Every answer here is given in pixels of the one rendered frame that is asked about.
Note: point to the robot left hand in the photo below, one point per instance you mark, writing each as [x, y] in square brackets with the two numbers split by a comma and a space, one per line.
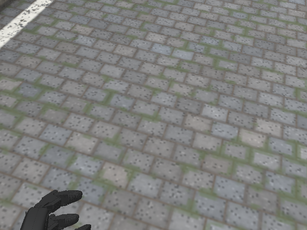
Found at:
[37, 217]

